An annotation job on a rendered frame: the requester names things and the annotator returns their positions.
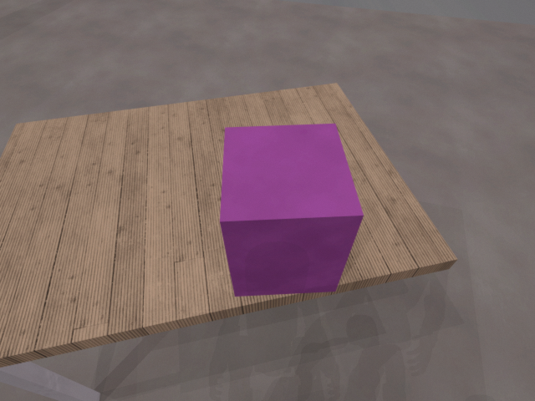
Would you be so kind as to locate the table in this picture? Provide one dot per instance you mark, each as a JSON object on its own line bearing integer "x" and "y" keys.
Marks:
{"x": 110, "y": 225}

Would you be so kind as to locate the carton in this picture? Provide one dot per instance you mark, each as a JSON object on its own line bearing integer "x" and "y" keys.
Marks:
{"x": 289, "y": 208}

